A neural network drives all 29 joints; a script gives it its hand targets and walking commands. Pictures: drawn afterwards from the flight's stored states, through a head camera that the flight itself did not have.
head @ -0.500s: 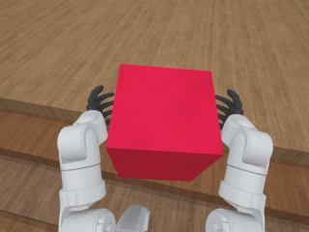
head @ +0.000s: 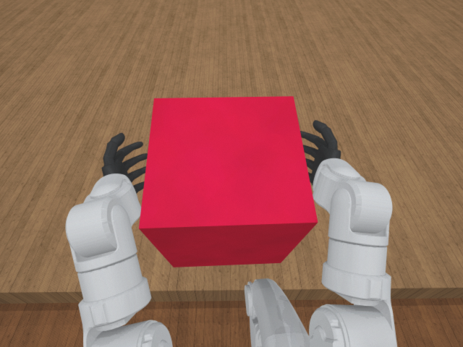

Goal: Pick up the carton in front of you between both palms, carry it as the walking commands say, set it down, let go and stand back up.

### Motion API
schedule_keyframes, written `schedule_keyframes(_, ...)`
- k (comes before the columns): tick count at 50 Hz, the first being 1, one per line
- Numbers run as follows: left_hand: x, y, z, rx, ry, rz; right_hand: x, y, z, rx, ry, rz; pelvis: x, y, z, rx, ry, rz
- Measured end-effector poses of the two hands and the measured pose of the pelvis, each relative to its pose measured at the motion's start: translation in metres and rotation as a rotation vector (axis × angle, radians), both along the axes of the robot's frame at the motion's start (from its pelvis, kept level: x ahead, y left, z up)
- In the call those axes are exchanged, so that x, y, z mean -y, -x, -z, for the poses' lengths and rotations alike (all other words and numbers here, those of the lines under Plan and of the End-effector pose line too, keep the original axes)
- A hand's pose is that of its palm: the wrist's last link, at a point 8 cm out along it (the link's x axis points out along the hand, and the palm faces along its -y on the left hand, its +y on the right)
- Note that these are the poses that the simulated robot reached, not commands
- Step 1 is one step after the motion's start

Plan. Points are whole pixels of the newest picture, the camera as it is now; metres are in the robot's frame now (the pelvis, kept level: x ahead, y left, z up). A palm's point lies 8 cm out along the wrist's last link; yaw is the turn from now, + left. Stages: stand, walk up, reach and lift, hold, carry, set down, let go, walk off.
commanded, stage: carry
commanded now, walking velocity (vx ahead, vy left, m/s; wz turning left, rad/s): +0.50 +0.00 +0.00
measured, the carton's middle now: (226, 192) +0.36 -0.03 +0.09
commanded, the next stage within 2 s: none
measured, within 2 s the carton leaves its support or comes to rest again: neither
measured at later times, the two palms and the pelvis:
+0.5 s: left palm out of the picture +0.68 +0.13 +0.31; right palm out of the picture +0.70 -0.18 +0.29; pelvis +0.35 -0.03 +0.13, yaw -1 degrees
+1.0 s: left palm out of the picture +1.01 +0.15 +0.41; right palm out of the picture +1.00 -0.15 +0.42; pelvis +0.67 +0.00 +0.24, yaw +0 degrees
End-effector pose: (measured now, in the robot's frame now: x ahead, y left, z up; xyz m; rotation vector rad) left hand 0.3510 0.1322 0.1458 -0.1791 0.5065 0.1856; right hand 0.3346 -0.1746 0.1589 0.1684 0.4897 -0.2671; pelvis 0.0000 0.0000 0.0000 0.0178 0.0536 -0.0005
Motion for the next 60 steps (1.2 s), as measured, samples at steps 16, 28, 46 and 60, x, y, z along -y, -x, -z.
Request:
schedule_keyframes(16, -0.006, -0.183, -0.081, -0.092, -0.034, -0.131, -0.007, -0.240, -0.059, -0.088, -0.032, -0.111, 0.049, -0.214, -0.091, 0.001, 0.063, -0.005)
schedule_keyframes(28, 0.009, -0.391, -0.168, 0.020, -0.080, -0.001, 0.010, -0.410, -0.141, 0.010, -0.019, -0.021, 0.015, -0.399, -0.135, -0.022, -0.034, 0.012)
schedule_keyframes(46, -0.018, -0.609, -0.242, 0.008, -0.015, -0.010, -0.018, -0.618, -0.238, 0.006, 0.000, -0.033, -0.006, -0.614, -0.235, 0.003, 0.008, 0.022)
schedule_keyframes(60, 0.017, -0.800, -0.246, -0.068, -0.054, -0.040, 0.020, -0.816, -0.230, -0.068, -0.004, -0.048, 0.040, -0.813, -0.227, -0.002, 0.024, -0.017)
